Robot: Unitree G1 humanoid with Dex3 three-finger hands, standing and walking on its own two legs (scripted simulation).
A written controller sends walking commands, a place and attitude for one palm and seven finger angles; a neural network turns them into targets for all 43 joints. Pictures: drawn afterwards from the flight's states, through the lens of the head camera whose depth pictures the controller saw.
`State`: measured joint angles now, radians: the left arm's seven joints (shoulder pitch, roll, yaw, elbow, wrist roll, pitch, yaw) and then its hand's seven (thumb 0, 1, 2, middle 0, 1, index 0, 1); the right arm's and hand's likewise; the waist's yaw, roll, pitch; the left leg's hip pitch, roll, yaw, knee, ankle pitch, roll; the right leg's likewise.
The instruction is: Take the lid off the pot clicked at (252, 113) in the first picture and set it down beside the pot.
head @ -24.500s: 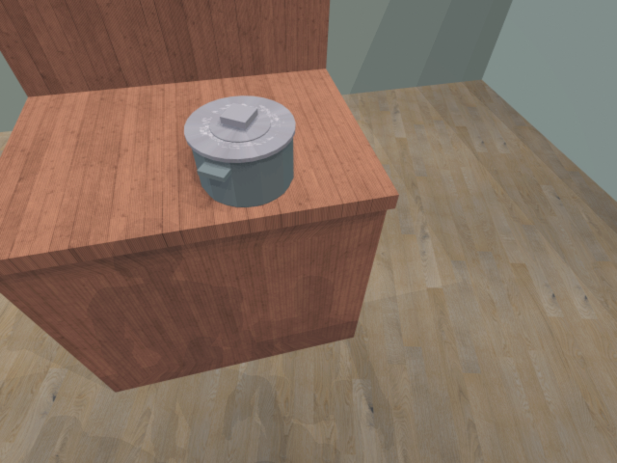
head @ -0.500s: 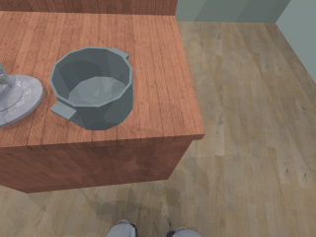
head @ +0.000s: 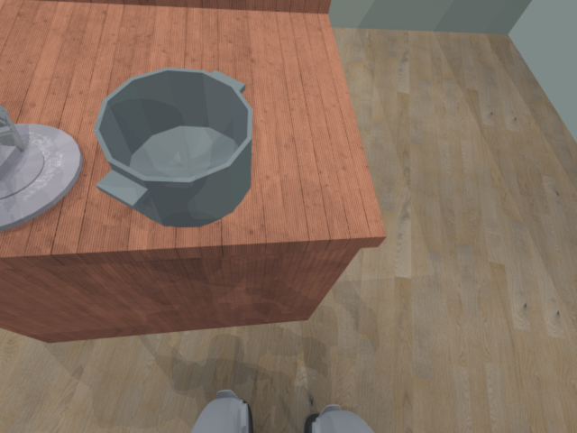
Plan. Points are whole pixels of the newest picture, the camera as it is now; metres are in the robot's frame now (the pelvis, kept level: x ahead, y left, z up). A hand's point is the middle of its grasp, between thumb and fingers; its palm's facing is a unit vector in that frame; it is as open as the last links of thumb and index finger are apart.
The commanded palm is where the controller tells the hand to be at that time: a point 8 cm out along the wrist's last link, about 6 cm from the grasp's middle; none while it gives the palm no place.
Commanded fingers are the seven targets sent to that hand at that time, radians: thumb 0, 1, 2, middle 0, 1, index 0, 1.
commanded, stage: lower the lid onto the table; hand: left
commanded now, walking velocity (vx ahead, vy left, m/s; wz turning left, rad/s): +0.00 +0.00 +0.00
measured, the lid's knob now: out of the picture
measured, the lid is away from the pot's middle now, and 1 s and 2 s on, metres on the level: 0.25 0.24 0.24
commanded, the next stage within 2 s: open the fingers wide in 0.06 s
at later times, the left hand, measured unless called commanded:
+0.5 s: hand out of the picture +0.43 +0.37 +0.06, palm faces -0.46 -0.15 -0.88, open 8.5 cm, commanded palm +0.47 +0.36 +0.11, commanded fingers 0.00 0.37 0.71 -0.55 -1.02 -0.54 -1.01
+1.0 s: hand out of the picture +0.43 +0.38 +0.05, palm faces -0.46 -0.18 -0.87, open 10.0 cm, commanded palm +0.47 +0.37 +0.11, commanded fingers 0.00 0.11 0.40 -0.28 -0.99 -0.28 -0.99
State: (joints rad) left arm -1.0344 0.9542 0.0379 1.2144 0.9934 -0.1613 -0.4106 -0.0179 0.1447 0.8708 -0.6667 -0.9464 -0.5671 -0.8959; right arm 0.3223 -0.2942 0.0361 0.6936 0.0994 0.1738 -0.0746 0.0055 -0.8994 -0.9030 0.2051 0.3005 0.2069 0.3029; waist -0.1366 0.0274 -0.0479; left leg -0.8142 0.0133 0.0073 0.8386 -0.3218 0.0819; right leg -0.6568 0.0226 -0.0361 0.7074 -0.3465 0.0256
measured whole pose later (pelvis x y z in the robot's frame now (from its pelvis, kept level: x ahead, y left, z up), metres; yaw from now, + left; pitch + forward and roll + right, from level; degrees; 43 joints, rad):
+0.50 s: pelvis -0.01 -0.01 +0.00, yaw +0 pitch +17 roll -5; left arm -0.93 0.94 0.08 1.12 1.01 -0.24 -0.36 0.00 0.24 0.76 -0.63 -1.00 -0.50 -0.92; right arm 0.30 -0.29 0.03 0.68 0.10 0.21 -0.08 0.01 -0.90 -0.90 0.21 0.30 0.21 0.30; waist -0.12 0.02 -0.05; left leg -0.84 0.02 0.00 0.86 -0.32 0.07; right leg -0.69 0.03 -0.04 0.75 -0.36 0.02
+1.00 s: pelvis +0.00 -0.01 -0.01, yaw +0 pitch +17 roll -5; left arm -0.92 0.98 0.13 1.13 0.99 -0.24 -0.37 0.00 0.18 0.48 -0.38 -1.02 -0.36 -1.00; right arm 0.29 -0.29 0.04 0.68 0.10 0.22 -0.08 0.01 -0.90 -0.90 0.20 0.30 0.21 0.30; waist -0.13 0.02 -0.05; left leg -0.85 0.02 0.00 0.88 -0.34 0.07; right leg -0.70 0.04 -0.04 0.76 -0.37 0.03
